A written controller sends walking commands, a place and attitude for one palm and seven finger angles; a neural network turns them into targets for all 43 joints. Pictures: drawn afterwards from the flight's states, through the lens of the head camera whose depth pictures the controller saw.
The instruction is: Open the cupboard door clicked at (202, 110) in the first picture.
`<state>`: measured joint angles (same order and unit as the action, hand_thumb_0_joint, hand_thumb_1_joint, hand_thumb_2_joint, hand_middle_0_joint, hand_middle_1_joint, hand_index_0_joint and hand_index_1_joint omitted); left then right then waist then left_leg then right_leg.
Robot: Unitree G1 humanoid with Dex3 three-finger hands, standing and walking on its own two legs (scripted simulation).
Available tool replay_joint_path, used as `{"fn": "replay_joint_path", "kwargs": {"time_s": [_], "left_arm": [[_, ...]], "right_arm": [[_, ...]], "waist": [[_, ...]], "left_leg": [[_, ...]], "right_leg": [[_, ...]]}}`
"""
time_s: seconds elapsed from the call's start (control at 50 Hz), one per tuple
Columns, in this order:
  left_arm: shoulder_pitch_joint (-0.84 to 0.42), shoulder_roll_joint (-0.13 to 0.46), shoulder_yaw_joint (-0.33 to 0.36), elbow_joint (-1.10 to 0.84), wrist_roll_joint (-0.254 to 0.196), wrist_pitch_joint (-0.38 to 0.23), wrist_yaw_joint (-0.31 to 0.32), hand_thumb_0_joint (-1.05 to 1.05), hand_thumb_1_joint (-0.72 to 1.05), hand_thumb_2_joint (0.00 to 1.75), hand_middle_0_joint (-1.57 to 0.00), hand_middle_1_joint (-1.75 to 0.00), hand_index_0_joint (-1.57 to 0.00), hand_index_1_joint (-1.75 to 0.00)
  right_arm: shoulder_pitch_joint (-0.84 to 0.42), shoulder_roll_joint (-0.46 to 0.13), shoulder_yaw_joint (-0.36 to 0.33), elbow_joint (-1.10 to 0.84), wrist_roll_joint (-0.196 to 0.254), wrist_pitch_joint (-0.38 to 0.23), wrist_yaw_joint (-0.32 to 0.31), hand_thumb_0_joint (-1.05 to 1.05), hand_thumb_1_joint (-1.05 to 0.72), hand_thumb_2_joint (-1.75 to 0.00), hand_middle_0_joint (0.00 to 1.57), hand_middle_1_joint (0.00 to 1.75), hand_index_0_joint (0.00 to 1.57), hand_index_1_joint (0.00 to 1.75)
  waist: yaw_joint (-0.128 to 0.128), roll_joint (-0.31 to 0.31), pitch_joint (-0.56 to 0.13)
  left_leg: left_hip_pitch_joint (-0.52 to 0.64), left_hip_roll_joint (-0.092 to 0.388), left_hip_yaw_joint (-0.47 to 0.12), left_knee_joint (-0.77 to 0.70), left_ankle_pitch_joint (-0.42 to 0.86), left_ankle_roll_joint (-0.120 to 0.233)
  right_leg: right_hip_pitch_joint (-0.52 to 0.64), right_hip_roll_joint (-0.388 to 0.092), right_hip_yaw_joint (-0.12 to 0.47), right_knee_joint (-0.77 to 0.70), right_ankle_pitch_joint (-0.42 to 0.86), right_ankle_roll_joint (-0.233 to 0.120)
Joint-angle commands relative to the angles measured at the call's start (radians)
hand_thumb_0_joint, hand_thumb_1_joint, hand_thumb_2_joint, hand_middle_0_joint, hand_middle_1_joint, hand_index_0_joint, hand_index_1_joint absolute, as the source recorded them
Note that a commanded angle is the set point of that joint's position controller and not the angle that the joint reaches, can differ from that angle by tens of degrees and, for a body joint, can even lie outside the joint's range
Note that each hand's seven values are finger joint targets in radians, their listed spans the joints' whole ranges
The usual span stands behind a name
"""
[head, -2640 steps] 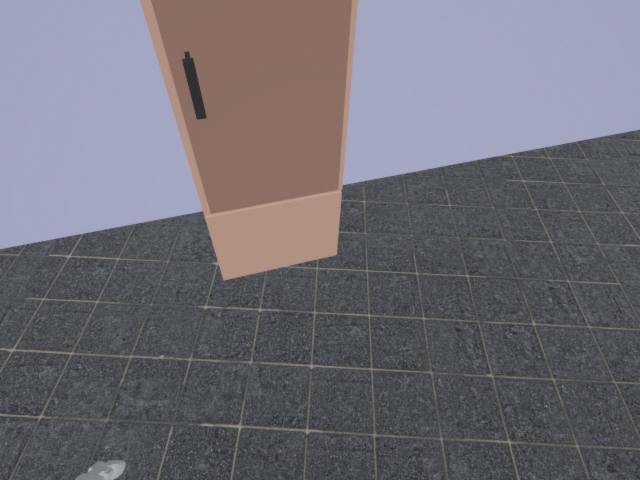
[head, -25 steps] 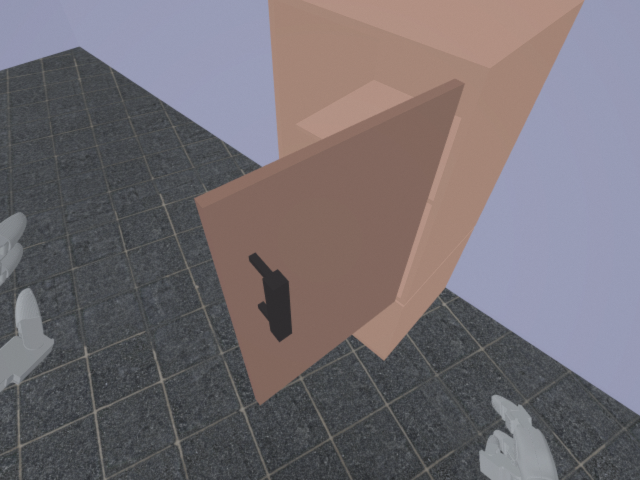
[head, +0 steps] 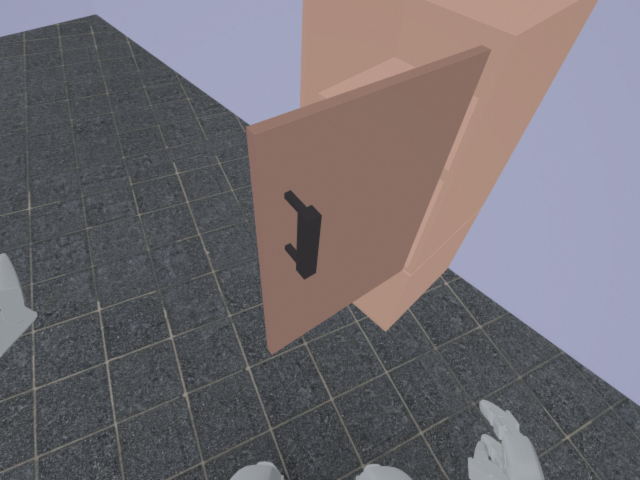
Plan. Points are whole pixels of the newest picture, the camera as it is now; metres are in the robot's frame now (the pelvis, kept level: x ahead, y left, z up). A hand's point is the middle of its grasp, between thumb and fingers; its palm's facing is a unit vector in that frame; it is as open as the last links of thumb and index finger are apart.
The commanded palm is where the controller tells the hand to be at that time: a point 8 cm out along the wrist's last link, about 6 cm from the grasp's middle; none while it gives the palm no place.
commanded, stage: step back with the hand held close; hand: left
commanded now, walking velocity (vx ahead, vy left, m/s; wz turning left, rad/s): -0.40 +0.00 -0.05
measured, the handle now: (299, 235) +0.42 +0.06 +0.05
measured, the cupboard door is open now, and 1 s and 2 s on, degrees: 82 82 82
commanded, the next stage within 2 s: stop stepping back and stand still in 0.20 s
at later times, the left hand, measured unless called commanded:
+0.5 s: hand (39, 423) +0.14 +0.22 +0.17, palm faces +0.28 -0.83 -0.48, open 7.4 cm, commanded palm +0.08 +0.26 +0.19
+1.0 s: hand out of the picture +0.07 +0.24 +0.18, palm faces +0.39 -0.80 -0.45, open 7.5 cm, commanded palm +0.01 +0.28 +0.19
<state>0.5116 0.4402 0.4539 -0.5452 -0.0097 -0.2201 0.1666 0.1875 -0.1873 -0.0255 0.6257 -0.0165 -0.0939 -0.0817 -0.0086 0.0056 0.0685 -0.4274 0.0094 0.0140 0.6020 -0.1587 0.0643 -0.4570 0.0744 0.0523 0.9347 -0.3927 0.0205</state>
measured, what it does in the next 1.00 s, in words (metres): walks backwards: right foot, then left foot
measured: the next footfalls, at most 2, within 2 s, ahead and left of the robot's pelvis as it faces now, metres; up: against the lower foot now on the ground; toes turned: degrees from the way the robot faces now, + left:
right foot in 0.26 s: -0.12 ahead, -0.10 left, +0.00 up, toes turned -8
left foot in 0.44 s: +0.02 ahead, +0.05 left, +0.00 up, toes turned -6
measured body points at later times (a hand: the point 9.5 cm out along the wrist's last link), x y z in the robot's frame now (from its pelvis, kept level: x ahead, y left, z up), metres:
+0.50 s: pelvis -0.10 -0.02 +0.01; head -0.09 +0.00 +0.45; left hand +0.11 +0.26 +0.20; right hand +0.03 -0.29 -0.07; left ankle -0.02 +0.06 -0.73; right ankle -0.18 -0.13 -0.72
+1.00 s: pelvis -0.16 -0.01 +0.01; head -0.16 +0.00 +0.46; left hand +0.05 +0.28 +0.20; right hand -0.04 -0.24 -0.09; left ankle -0.11 +0.11 -0.73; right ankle -0.17 -0.10 -0.71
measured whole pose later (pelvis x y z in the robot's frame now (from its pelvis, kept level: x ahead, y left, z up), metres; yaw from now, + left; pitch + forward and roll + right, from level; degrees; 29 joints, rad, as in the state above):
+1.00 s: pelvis -0.16 -0.01 +0.01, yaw -5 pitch -2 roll +0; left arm 0.50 0.41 0.43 -0.45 -0.01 -0.19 0.17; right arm 0.25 -0.15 0.01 0.68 -0.02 -0.15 -0.08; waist -0.03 -0.03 0.02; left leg -0.28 0.02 0.04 0.54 -0.23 0.01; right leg -0.29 0.01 -0.04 0.73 -0.45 0.00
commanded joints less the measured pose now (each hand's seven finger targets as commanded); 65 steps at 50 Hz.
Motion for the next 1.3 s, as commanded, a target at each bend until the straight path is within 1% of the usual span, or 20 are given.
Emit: {"fn": "replay_joint_path", "kwargs": {"time_s": [0.0,0.14,0.2,0.28,0.32,0.42,0.48,0.52,0.58,0.64,0.68,0.78,0.84,0.88,1.0,1.08,1.1,1.14,1.22,1.28], "left_arm": [[0.029,0.11,0.087,-0.213,-0.028,-0.058,0.027,0.0,0.9,0.9,-0.2,-0.3,-0.2,-0.3],[0.0,0.142,0.063,-0.226,-0.056,-0.029,0.013,0.0,0.9,0.9,-0.2,-0.3,-0.2,-0.3],[0.016,0.208,0.114,-0.246,-0.072,-0.055,-0.01,0.0,0.9,0.9,-0.2,-0.3,-0.2,-0.3],[0.005,0.257,0.153,-0.202,-0.063,-0.06,-0.013,0.0,0.9,0.9,-0.2,-0.3,-0.2,-0.3],[0.113,0.212,0.145,-0.144,-0.046,-0.01,-0.014,0.0,0.9,0.9,-0.2,-0.3,-0.2,-0.3],[0.027,0.185,0.099,-0.163,-0.057,-0.006,0.002,0.0,0.9,0.9,-0.2,-0.3,-0.2,-0.3],[0.032,0.2,0.105,-0.202,-0.046,-0.02,0.001,0.0,0.9,0.9,-0.2,-0.3,-0.2,-0.3],[0.028,0.183,0.107,-0.216,-0.036,-0.027,0.006,0.0,0.9,0.9,-0.2,-0.3,-0.2,-0.3],[0.077,0.194,0.129,-0.184,-0.029,-0.025,0.006,0.0,0.9,0.9,-0.2,-0.3,-0.2,-0.3],[0.077,0.188,0.121,-0.181,-0.037,-0.028,0.005,0.0,0.9,0.9,-0.2,-0.3,-0.2,-0.3],[-0.037,0.165,0.098,-0.163,-0.035,-0.035,0.011,0.0,0.9,0.9,-0.2,-0.3,-0.2,-0.3],[-0.135,0.126,0.031,-0.045,-0.007,-0.037,0.023,0.0,0.9,0.9,-0.2,-0.3,-0.2,-0.3],[-0.145,0.142,0.058,-0.159,-0.01,-0.056,0.025,0.0,0.9,0.9,-0.2,-0.3,-0.2,-0.3],[-0.117,0.191,0.111,-0.154,-0.004,-0.06,0.016,0.0,0.9,0.9,-0.2,-0.3,-0.2,-0.3],[0.031,0.14,0.085,-0.158,-0.011,-0.036,0.011,0.0,0.9,0.9,-0.2,-0.3,-0.2,-0.3],[-0.004,0.157,0.097,-0.084,-0.034,-0.015,0.007,0.0,0.9,0.9,-0.2,-0.3,-0.2,-0.3],[-0.089,-0.061,-0.3,0.643,0.07,0.142,-0.12,0.0,0.9,0.9,-0.2,-0.3,-0.2,-0.3],[-0.111,-0.125,-0.315,0.699,0.047,0.207,-0.152,0.0,0.9,0.9,-0.2,-0.3,-0.2,-0.3],[-0.194,-0.109,-0.36,0.942,0.042,0.214,-0.15,0.0,0.9,0.9,-0.2,-0.3,-0.2,-0.3],[-0.234,-0.137,-0.396,1.115,0.035,0.227,-0.147,0.0,0.9,0.9,-0.2,-0.3,-0.2,-0.3]], "right_arm": [[-0.07,-0.134,-0.047,-0.128,0.003,-0.089,0.012,0.0,-0.9,-0.9,0.2,0.3,0.2,0.3],[-0.08,-0.137,-0.027,-0.11,-0.006,-0.082,0.022,0.0,-0.9,-0.9,0.2,0.3,0.2,0.3],[-0.091,-0.121,-0.02,-0.127,-0.009,-0.041,0.027,0.0,-0.9,-0.9,0.2,0.3,0.2,0.3],[-0.143,-0.118,-0.017,-0.153,0.025,-0.036,0.012,0.0,-0.9,-0.9,0.2,0.3,0.2,0.3],[-0.118,-0.092,0.007,-0.167,0.025,-0.007,0.004,0.0,-0.9,-0.9,0.2,0.3,0.2,0.3],[-0.063,-0.171,-0.012,-0.172,0.043,-0.034,-0.019,0.0,-0.9,-0.9,0.2,0.3,0.2,0.3],[-0.066,-0.162,-0.012,-0.166,0.014,-0.069,-0.01,0.0,-0.9,-0.9,0.2,0.3,0.2,0.3],[-0.068,-0.152,-0.012,-0.163,0.01,-0.086,-0.004,0.0,-0.9,-0.9,0.2,0.3,0.2,0.3],[-0.074,-0.154,-0.019,-0.175,0.009,-0.074,-0.001,0.0,-0.9,-0.9,0.2,0.3,0.2,0.3],[-0.057,-0.146,-0.041,-0.15,0.007,-0.043,-0.001,0.0,-0.9,-0.9,0.2,0.3,0.2,0.3],[-0.027,-0.16,-0.035,-0.117,0.0,-0.047,0.001,0.0,-0.9,-0.9,0.2,0.3,0.2,0.3],[-0.046,-0.137,-0.018,-0.111,0.009,-0.082,-0.039,0.0,-0.9,-0.9,0.2,0.3,0.2,0.3],[-0.038,-0.168,-0.018,-0.141,0.012,-0.096,-0.03,0.0,-0.9,-0.9,0.2,0.3,0.2,0.3],[-0.037,-0.127,-0.012,-0.11,-0.001,-0.109,-0.019,0.0,-0.9,-0.9,0.2,0.3,0.2,0.3],[-0.043,-0.134,-0.006,-0.12,0.006,-0.109,0.011,0.0,-0.9,-0.9,0.2,0.3,0.2,0.3],[-0.032,-0.121,-0.024,-0.117,0.019,-0.08,0.017,0.0,-0.9,-0.9,0.2,0.3,0.2,0.3],[-0.059,-0.225,-0.056,0.1,0.0,-0.077,0.107,0.0,-0.9,-0.9,0.2,0.3,0.2,0.3],[0.047,-0.096,-0.026,0.074,0.014,0.038,0.095,0.0,-0.9,-0.9,0.2,0.3,0.2,0.3],[0.033,-0.119,-0.022,0.081,-0.012,0.096,0.087,0.0,-0.9,-0.9,0.2,0.3,0.2,0.3],[0.012,-0.174,-0.008,0.146,-0.028,0.094,0.079,0.0,-0.9,-0.9,0.2,0.3,0.2,0.3]], "waist": [[0.005,0.145,-0.19],[0.014,0.246,-0.25],[0.019,0.132,-0.246],[0.04,-0.232,-0.231],[0.017,-0.149,-0.222],[0.003,0.024,-0.222],[0.015,0.26,-0.226],[0.017,0.216,-0.152],[0.009,0.173,-0.115],[0.005,-0.201,-0.073],[-0.019,-0.098,-0.052],[-0.012,-0.057,-0.022],[-0.001,0.213,-0.062],[-0.01,0.257,-0.065],[0.007,0.168,-0.111],[0.0,-0.163,-0.083],[-0.038,-0.082,-0.035],[-0.021,-0.149,-0.13],[-0.011,-0.311,-0.075],[0.012,-0.052,-0.133]], "left_leg": [[0.121,0.289,-0.263,-0.372,-0.116,0.09],[0.244,0.213,-0.137,-0.463,-0.102,-0.006],[0.309,0.141,-0.042,-0.283,0.084,-0.063],[0.119,-0.028,0.015,0.226,-0.225,-0.09],[-0.025,-0.009,0.005,0.19,-0.183,-0.073],[0.326,0.084,-0.056,-0.174,0.472,-0.017],[0.278,0.182,-0.256,-0.302,0.259,0.032],[0.068,0.191,-0.274,-0.454,-0.281,0.033],[-0.08,0.079,-0.139,-0.394,-0.447,-0.048],[0.037,-0.032,-0.036,0.272,-0.186,-0.085],[-0.095,0.013,-0.056,0.432,-0.205,-0.08],[0.208,0.015,0.066,-0.071,-0.183,-0.038],[0.276,0.231,-0.308,-0.297,-0.205,0.062],[0.152,0.303,-0.449,-0.455,-0.437,0.112],[0.057,0.169,-0.099,-0.253,-0.166,0.016],[0.007,0.002,0.008,0.184,-0.235,-0.068],[-0.134,0.092,-0.027,0.343,-0.271,-0.062],[-0.045,0.032,0.014,0.269,-0.338,-0.072],[0.073,0.001,0.033,0.015,-0.18,-0.052],[0.203,0.15,-0.133,-0.126,0.232,0.005]], "right_leg": [[0.053,-0.023,-0.006,0.094,-0.107,-0.001],[0.252,0.005,-0.114,-0.426,-0.088,-0.03],[0.243,-0.08,-0.047,-0.711,0.147,-0.055],[0.146,-0.32,0.105,-0.629,0.737,-0.079],[0.334,-0.303,0.041,-0.494,0.959,-0.1],[0.268,-0.129,-0.01,-0.398,0.622,0.022],[0.216,-0.049,-0.05,-0.322,-0.044,0.004],[0.324,-0.047,-0.062,-0.326,-0.101,-0.02],[0.429,-0.052,-0.094,-0.511,-0.064,-0.05],[0.052,-0.369,0.367,-0.812,-0.401,-0.22],[0.085,-0.401,0.333,-0.768,-0.285,-0.235],[0.039,-0.251,0.075,-0.628,-0.237,-0.135],[0.024,-0.067,-0.074,-0.275,-0.01,-0.03],[0.05,-0.066,-0.067,-0.056,-0.123,-0.016],[0.354,-0.065,-0.128,-0.474,0.076,-0.02],[0.215,-0.337,0.347,-0.728,-0.025,-0.162],[0.177,-0.448,0.16,-0.527,0.548,-0.201],[0.242,-0.332,0.036,-0.444,0.622,-0.206],[0.264,-0.28,-0.032,-0.425,0.714,-0.137],[0.214,-0.177,-0.069,-0.41,0.271,-0.039]]}}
